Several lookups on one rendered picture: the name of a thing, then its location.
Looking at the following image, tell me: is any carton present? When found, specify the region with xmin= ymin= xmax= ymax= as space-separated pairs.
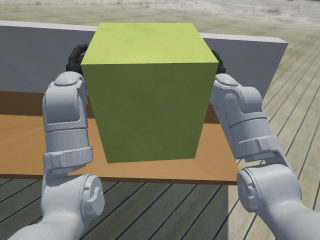
xmin=80 ymin=23 xmax=219 ymax=164

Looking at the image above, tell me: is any right robot hand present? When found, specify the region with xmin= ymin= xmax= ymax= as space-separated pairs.
xmin=210 ymin=49 xmax=226 ymax=75

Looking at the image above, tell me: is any right robot upper arm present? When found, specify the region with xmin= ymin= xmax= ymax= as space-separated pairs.
xmin=236 ymin=161 xmax=320 ymax=240

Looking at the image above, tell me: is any right robot forearm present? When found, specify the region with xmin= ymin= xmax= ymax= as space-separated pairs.
xmin=209 ymin=73 xmax=302 ymax=200

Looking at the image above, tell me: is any table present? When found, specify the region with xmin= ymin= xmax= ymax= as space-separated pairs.
xmin=0 ymin=91 xmax=240 ymax=186

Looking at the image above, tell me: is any left robot upper arm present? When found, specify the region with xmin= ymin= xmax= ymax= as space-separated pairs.
xmin=8 ymin=173 xmax=105 ymax=240

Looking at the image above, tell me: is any left robot hand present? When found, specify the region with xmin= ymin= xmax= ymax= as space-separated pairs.
xmin=66 ymin=43 xmax=88 ymax=89

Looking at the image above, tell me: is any left robot forearm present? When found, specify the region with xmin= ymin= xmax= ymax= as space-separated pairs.
xmin=40 ymin=71 xmax=94 ymax=215

